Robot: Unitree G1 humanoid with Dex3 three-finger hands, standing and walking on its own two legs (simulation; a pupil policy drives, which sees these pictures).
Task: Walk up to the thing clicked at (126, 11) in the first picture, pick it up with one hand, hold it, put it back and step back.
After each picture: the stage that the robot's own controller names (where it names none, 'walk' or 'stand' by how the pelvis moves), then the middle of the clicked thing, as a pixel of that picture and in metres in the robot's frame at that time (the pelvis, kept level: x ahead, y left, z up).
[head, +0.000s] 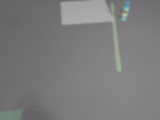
stand; (125, 11) +1.93 -0.58 -0.66
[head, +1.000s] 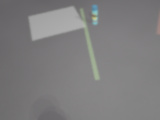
walk; (94, 15) +1.86 -0.04 -0.63
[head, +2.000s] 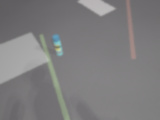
walk; (57, 45) +1.28 +0.33 -0.65
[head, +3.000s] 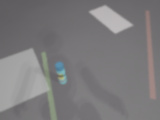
walk; (61, 73) +0.86 +0.26 -0.65
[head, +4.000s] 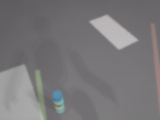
walk; (58, 102) +0.56 +0.19 -0.62
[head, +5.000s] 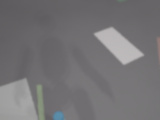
stand; out of the picture +0.44 +0.17 -0.65
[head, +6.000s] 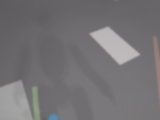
stand; out of the picture +0.42 +0.19 -0.65
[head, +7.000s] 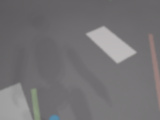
stand; out of the picture +0.42 +0.20 -0.66
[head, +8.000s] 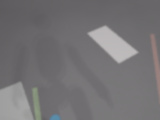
stand; out of the picture +0.42 +0.19 -0.66
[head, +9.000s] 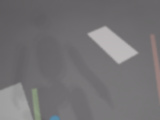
stand; out of the picture +0.41 +0.19 -0.66
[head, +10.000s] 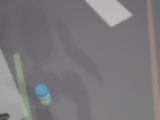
go down; (43, 95) +0.44 +0.20 -0.55
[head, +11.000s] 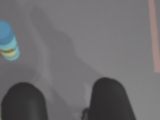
go down; (6, 43) +0.48 +0.26 -0.24
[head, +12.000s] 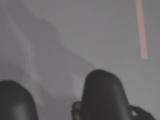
close in; out of the picture +0.47 +0.28 -0.20
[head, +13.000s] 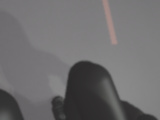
close; out of the picture +0.46 +0.31 -0.16
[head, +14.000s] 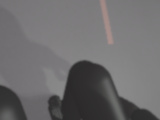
lift; out of the picture +0.43 +0.31 -0.17
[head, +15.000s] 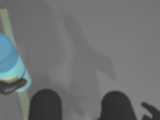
lift; (10, 69) +0.34 +0.23 +0.00
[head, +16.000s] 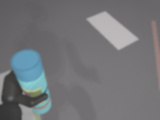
hold; (35, 86) +0.31 +0.16 +0.05
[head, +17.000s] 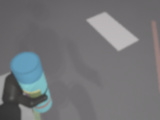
hold; (35, 87) +0.32 +0.16 +0.04
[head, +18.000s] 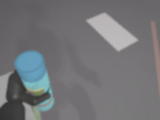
crouch; (38, 85) +0.32 +0.16 +0.04
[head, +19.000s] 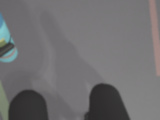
crouch; out of the picture +0.47 +0.23 -0.05
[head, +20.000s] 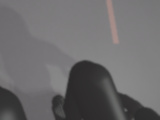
lower; out of the picture +0.43 +0.32 -0.17
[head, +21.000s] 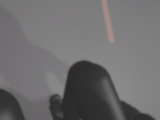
lower; out of the picture +0.44 +0.33 -0.17
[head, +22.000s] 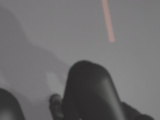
lower; out of the picture +0.44 +0.33 -0.17
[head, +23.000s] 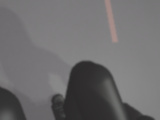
lower; out of the picture +0.44 +0.32 -0.16
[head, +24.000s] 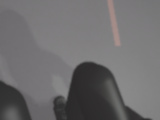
loosen; out of the picture +0.44 +0.29 -0.16
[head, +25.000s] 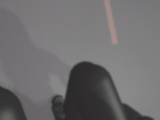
withdraw; out of the picture +0.44 +0.30 -0.17
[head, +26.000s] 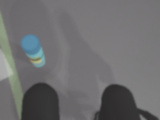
walk; (35, 53) +0.48 +0.23 -0.29
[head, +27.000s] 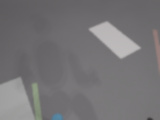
stand; out of the picture +0.41 +0.16 -0.59
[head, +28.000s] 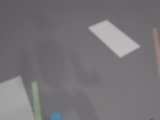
stand; out of the picture +0.42 +0.17 -0.60
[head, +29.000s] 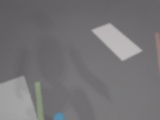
stand; out of the picture +0.42 +0.16 -0.63
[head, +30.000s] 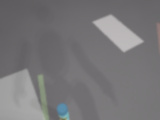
walk; (63, 114) +0.45 +0.15 -0.65
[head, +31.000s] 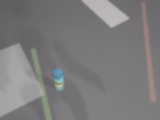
walk; (58, 80) +0.65 +0.16 -0.64
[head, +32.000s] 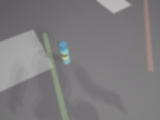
walk; (64, 53) +0.98 +0.23 -0.63
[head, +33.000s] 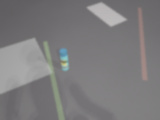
stand; (64, 59) +1.05 +0.19 -0.64
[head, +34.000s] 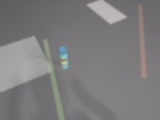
stand; (63, 58) +1.06 +0.20 -0.66
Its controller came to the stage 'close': yes
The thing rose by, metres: 0.68
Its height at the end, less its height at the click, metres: +0.00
